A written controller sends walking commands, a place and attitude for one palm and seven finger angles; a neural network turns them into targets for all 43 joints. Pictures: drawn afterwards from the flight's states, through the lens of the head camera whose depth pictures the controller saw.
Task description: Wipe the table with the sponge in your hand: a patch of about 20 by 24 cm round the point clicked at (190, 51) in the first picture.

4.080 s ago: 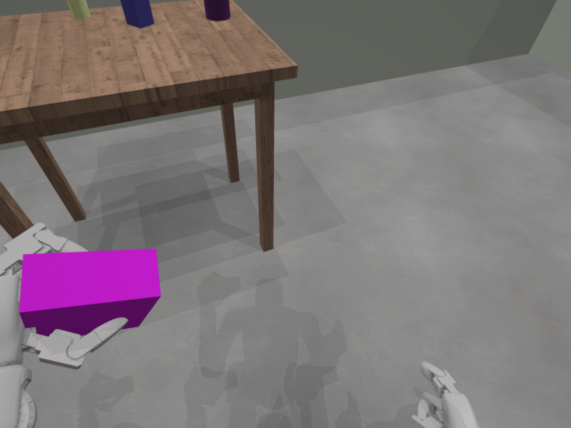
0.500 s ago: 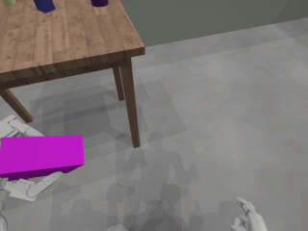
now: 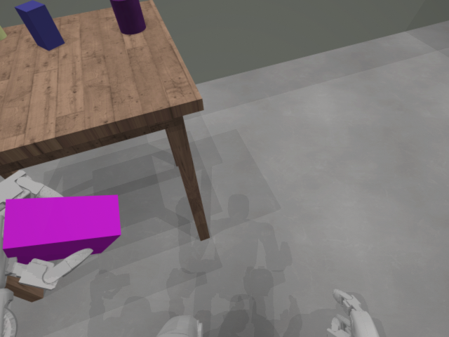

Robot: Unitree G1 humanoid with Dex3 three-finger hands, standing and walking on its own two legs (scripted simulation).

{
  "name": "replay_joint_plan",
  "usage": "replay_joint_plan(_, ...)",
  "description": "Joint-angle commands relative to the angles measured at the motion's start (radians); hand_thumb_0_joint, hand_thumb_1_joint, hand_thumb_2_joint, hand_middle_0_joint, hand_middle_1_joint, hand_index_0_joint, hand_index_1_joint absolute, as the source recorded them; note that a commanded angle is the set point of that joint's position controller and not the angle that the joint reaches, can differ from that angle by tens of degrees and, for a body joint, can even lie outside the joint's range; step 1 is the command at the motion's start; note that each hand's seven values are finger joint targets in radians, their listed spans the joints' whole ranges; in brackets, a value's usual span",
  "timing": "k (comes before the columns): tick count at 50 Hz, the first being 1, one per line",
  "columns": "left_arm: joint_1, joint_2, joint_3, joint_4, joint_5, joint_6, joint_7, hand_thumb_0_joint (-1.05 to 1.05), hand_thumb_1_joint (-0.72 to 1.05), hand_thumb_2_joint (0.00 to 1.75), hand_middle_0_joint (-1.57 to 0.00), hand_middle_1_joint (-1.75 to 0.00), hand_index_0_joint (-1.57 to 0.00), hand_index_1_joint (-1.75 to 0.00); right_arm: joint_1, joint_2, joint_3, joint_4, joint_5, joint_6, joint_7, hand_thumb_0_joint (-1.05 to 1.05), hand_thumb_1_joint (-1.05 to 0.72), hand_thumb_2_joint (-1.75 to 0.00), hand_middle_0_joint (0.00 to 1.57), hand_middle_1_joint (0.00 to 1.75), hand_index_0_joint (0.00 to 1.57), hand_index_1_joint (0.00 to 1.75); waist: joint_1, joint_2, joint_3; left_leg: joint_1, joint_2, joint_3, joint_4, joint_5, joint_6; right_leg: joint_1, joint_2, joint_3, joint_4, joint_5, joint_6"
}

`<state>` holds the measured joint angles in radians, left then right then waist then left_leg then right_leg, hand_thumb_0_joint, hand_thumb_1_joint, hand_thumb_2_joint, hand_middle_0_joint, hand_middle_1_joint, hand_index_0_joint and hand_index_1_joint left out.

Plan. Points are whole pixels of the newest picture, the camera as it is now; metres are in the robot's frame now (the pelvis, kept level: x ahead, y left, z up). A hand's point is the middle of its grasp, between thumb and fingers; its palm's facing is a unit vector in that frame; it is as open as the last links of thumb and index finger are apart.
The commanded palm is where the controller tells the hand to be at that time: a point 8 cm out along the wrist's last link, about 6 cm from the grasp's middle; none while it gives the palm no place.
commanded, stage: take the last steps up to it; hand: left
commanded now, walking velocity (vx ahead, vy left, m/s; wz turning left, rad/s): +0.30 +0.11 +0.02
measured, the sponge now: (78, 230) +0.23 +0.20 +0.15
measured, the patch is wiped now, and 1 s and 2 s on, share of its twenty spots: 0.00 0.00 0.00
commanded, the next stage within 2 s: come to a stop and stand still in 0.94 s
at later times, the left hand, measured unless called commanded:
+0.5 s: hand (68, 159) +0.32 +0.24 +0.18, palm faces +0.37 -0.79 -0.49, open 9.5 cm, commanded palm +0.27 +0.29 +0.18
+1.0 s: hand (67, 120) +0.41 +0.28 +0.18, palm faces +0.40 -0.81 -0.43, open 9.5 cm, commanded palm +0.35 +0.32 +0.18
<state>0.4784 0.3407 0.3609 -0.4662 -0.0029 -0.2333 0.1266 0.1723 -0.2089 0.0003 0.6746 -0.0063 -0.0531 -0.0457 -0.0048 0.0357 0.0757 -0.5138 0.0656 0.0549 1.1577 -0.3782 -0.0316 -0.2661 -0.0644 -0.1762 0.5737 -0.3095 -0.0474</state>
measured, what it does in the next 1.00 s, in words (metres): walks ahead: left foot, then right foot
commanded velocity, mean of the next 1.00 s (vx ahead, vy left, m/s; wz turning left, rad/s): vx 0.22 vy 0.08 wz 0.01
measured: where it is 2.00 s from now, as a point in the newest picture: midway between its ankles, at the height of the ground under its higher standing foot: outside the picture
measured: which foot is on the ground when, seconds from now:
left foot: up 0.00-0.18, down 0.20-0.52, up 0.54-0.84, down 0.86-1.00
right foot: down 0.00-0.20, up 0.22-0.48, down 0.50-0.88, up 0.90-1.00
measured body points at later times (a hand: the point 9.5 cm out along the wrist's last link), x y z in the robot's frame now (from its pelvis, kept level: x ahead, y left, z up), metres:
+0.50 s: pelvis +0.11 +0.01 -0.01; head +0.13 +0.00 +0.44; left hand +0.30 +0.28 +0.21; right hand +0.27 -0.18 -0.11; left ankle +0.12 +0.16 -0.73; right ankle +0.14 -0.09 -0.73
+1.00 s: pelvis +0.18 +0.04 +0.00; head +0.21 +0.06 +0.45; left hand +0.38 +0.32 +0.20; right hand +0.36 -0.20 -0.07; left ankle +0.23 +0.14 -0.73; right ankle +0.15 -0.08 -0.68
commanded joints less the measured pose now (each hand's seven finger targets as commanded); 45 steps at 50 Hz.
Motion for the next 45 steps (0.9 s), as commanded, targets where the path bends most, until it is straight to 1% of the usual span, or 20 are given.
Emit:
replay_joint_plan(1, -0.038, 0.214, 0.153, -0.269, -0.013, -0.090, 0.048, 0.00, 0.10, 1.30, -1.20, -1.60, -1.20, -1.60, -0.074, -0.066, -0.039, -0.199, -0.001, -0.052, -0.010, 0.00, -0.90, -0.90, 0.20, 0.30, 0.20, 0.30, 0.008, -0.184, -0.185, -0.016, 0.043, 0.034, -0.319, 0.048, 0.009, 0.217, -0.258, 0.195, -0.206, 0.531, -0.089)
replay_joint_plan(4, -0.021, 0.207, 0.150, -0.287, -0.014, -0.074, 0.065, 0.00, 0.10, 1.30, -1.20, -1.60, -1.20, -1.60, -0.063, -0.060, -0.044, -0.225, -0.004, -0.067, -0.012, 0.00, -0.90, -0.90, 0.20, 0.30, 0.20, 0.30, 0.038, -0.190, -0.187, 0.098, -0.012, 0.122, -0.496, 0.084, 0.022, 0.204, -0.241, 0.202, -0.197, 0.453, -0.088)
replay_joint_plan(8, -0.073, 0.205, 0.135, -0.294, -0.014, -0.070, 0.076, 0.00, 0.10, 1.30, -1.20, -1.60, -1.20, -1.60, -0.016, -0.086, -0.063, -0.228, 0.001, -0.071, -0.029, 0.00, -0.90, -0.90, 0.20, 0.30, 0.20, 0.30, 0.002, -0.084, -0.202, 0.365, -0.025, 0.148, -0.725, 0.206, 0.037, 0.105, -0.167, 0.141, -0.027, 0.257, -0.024)
replay_joint_plan(9, -0.092, 0.198, 0.128, -0.299, -0.017, -0.076, 0.073, 0.00, 0.10, 1.30, -1.20, -1.60, -1.20, -1.60, -0.006, -0.106, -0.074, -0.231, 0.007, -0.070, -0.033, 0.00, -0.90, -0.90, 0.20, 0.30, 0.20, 0.30, -0.013, 0.036, -0.218, 0.484, 0.051, 0.040, -0.756, 0.224, 0.080, -0.005, -0.119, 0.108, 0.139, 0.213, 0.009)
replay_joint_plan(10, -0.105, 0.193, 0.127, -0.306, -0.024, -0.080, 0.072, 0.00, 0.10, 1.30, -1.20, -1.60, -1.20, -1.60, -0.008, -0.131, -0.082, -0.235, 0.013, -0.070, -0.028, 0.00, -0.90, -0.90, 0.20, 0.30, 0.20, 0.30, -0.011, 0.239, -0.241, 0.603, 0.244, -0.237, -0.776, 0.404, 0.174, -0.196, -0.008, 0.039, 0.364, -0.112, 0.059)
replay_joint_plan(11, -0.113, 0.196, 0.105, -0.253, -0.017, -0.091, 0.062, 0.00, 0.10, 1.30, -1.20, -1.60, -1.20, -1.60, -0.013, -0.125, -0.075, -0.243, 0.013, -0.074, -0.023, 0.00, -0.90, -0.90, 0.20, 0.30, 0.20, 0.30, -0.005, 0.258, -0.217, 0.542, 0.351, -0.429, -0.843, 0.377, 0.247, -0.276, 0.028, 0.086, 0.552, -0.365, 0.057)
replay_joint_plan(12, -0.110, 0.237, 0.140, -0.231, -0.015, -0.087, 0.058, 0.00, 0.10, 1.30, -1.20, -1.60, -1.20, -1.60, -0.028, -0.106, -0.061, -0.219, 0.005, -0.079, -0.025, 0.00, -0.90, -0.90, 0.20, 0.30, 0.20, 0.30, -0.006, 0.261, -0.187, 0.482, 0.388, -0.481, -0.877, 0.275, 0.296, -0.344, -0.008, 0.146, 0.643, -0.328, 0.060)
replay_joint_plan(17, -0.030, 0.188, 0.121, -0.362, -0.022, -0.077, 0.042, 0.00, 0.10, 1.30, -1.20, -1.60, -1.20, -1.60, -0.040, -0.100, -0.060, -0.199, 0.015, -0.105, -0.011, 0.00, -0.90, -0.90, 0.20, 0.30, 0.20, 0.30, 0.014, 0.224, -0.167, 0.313, 0.247, -0.124, -0.858, 0.244, 0.224, -0.243, -0.042, 0.090, 0.456, -0.125, 0.079)
replay_joint_plan(23, -0.053, 0.174, 0.117, -0.235, -0.020, -0.046, 0.053, 0.00, 0.10, 1.30, -1.20, -1.60, -1.20, -1.60, -0.025, -0.098, -0.046, -0.183, 0.010, -0.107, -0.030, 0.00, -0.90, -0.90, 0.20, 0.30, 0.20, 0.30, 0.011, 0.156, -0.170, 0.229, 0.192, -0.013, -0.733, 0.093, 0.134, 0.056, 0.037, -0.027, -0.005, -0.030, 0.088)
replay_joint_plan(24, -0.073, 0.180, 0.118, -0.209, -0.016, -0.040, 0.053, 0.00, 0.10, 1.30, -1.20, -1.60, -1.20, -1.60, -0.029, -0.092, -0.047, -0.183, 0.013, -0.098, -0.034, 0.00, -0.90, -0.90, 0.20, 0.30, 0.20, 0.30, 0.012, 0.081, -0.173, 0.189, 0.159, 0.014, -0.637, 0.039, 0.111, 0.120, 0.010, 0.019, -0.100, -0.001, 0.073)
replay_joint_plan(25, -0.097, 0.205, 0.127, -0.184, -0.007, -0.036, 0.054, 0.00, 0.10, 1.30, -1.20, -1.60, -1.20, -1.60, -0.022, -0.077, -0.046, -0.182, 0.012, -0.085, -0.034, 0.00, -0.90, -0.90, 0.20, 0.30, 0.20, 0.30, 0.008, -0.107, -0.165, 0.067, 0.078, 0.078, -0.422, -0.045, 0.074, 0.181, -0.130, 0.243, -0.203, -0.017, 0.011)
replay_joint_plan(26, -0.097, 0.228, 0.142, -0.166, -0.011, -0.029, 0.056, 0.00, 0.10, 1.30, -1.20, -1.60, -1.20, -1.60, -0.038, -0.055, -0.033, -0.198, 0.011, -0.080, -0.030, 0.00, -0.90, -0.90, 0.20, 0.30, 0.20, 0.30, 0.019, -0.343, -0.149, -0.130, -0.042, 0.094, -0.176, -0.188, 0.030, 0.249, -0.334, 0.598, -0.301, 0.075, -0.097)
replay_joint_plan(27, -0.127, 0.229, 0.144, -0.151, -0.031, -0.026, 0.052, 0.00, 0.10, 1.30, -1.20, -1.60, -1.20, -1.60, -0.065, -0.090, -0.045, -0.188, 0.008, -0.086, -0.023, 0.00, -0.90, -0.90, 0.20, 0.30, 0.20, 0.30, 0.027, -0.349, -0.135, -0.174, -0.015, -0.020, -0.020, -0.157, 0.017, 0.226, -0.392, 0.677, -0.328, 0.092, -0.120)
replay_joint_plan(30, -0.092, 0.214, 0.142, -0.175, -0.019, -0.058, 0.040, 0.00, 0.10, 1.30, -1.20, -1.60, -1.20, -1.60, -0.068, -0.072, -0.022, -0.156, 0.005, -0.062, -0.016, 0.00, -0.90, -0.90, 0.20, 0.30, 0.20, 0.30, 0.007, -0.184, -0.121, -0.187, 0.025, -0.055, 0.068, -0.029, -0.009, 0.234, -0.319, 0.372, -0.244, 0.431, -0.103)
replay_joint_plan(33, -0.054, 0.208, 0.141, -0.222, -0.008, -0.075, 0.046, 0.00, 0.10, 1.30, -1.20, -1.60, -1.20, -1.60, -0.078, -0.068, -0.026, -0.176, -0.001, -0.050, -0.017, 0.00, -0.90, -0.90, 0.20, 0.30, 0.20, 0.30, 0.007, -0.179, -0.173, -0.043, 0.018, 0.019, -0.204, 0.006, -0.001, 0.222, -0.269, 0.202, -0.194, 0.646, -0.076)
replay_joint_plan(37, -0.002, 0.207, 0.148, -0.313, -0.013, -0.074, 0.064, 0.00, 0.10, 1.30, -1.20, -1.60, -1.20, -1.60, -0.070, -0.064, -0.042, -0.226, -0.002, -0.051, -0.011, 0.00, -0.90, -0.90, 0.20, 0.30, 0.20, 0.30, 0.037, -0.195, -0.215, 0.076, -0.012, 0.094, -0.477, 0.050, 0.014, 0.259, -0.267, 0.189, -0.162, 0.620, -0.082)
replay_joint_plan(41, -0.017, 0.199, 0.141, -0.328, -0.018, -0.062, 0.075, 0.00, 0.10, 1.30, -1.20, -1.60, -1.20, -1.60, -0.024, -0.087, -0.065, -0.232, 0.003, -0.048, -0.025, 0.00, -0.90, -0.90, 0.20, 0.30, 0.20, 0.30, 0.002, -0.101, -0.233, 0.333, -0.030, 0.120, -0.732, 0.223, 0.021, 0.151, -0.199, 0.150, -0.035, 0.406, -0.020)
replay_joint_plan(42, -0.043, 0.200, 0.135, -0.334, -0.019, -0.068, 0.075, 0.00, 0.10, 1.30, -1.20, -1.60, -1.20, -1.60, -0.020, -0.100, -0.070, -0.236, 0.005, -0.049, -0.031, 0.00, -0.90, -0.90, 0.20, 0.30, 0.20, 0.30, -0.005, 0.003, -0.235, 0.436, 0.027, 0.067, -0.758, 0.267, 0.050, 0.055, -0.145, 0.124, 0.085, 0.311, 0.010)
replay_joint_plan(44, -0.073, 0.200, 0.125, -0.295, -0.019, -0.082, 0.068, 0.00, 0.10, 1.30, -1.20, -1.60, -1.20, -1.60, -0.014, -0.125, -0.075, -0.244, 0.018, -0.054, -0.023, 0.00, -0.90, -0.90, 0.20, 0.30, 0.20, 0.30, 0.006, 0.254, -0.232, 0.497, 0.324, -0.344, -0.831, 0.465, 0.220, -0.209, 0.017, 0.071, 0.426, -0.366, 0.065)
replay_joint_plan(45, -0.073, 0.244, 0.154, -0.268, -0.013, -0.081, 0.064, 0.00, 0.10, 1.30, -1.20, -1.60, -1.20, -1.60, -0.033, -0.117, -0.065, -0.228, 0.004, -0.061, -0.028, 0.00, -0.90, -0.90, 0.20, 0.30, 0.20, 0.30, 0.002, 0.291, -0.201, 0.438, 0.371, -0.425, -0.871, 0.372, 0.270, -0.265, 0.002, 0.121, 0.534, -0.358, 0.066)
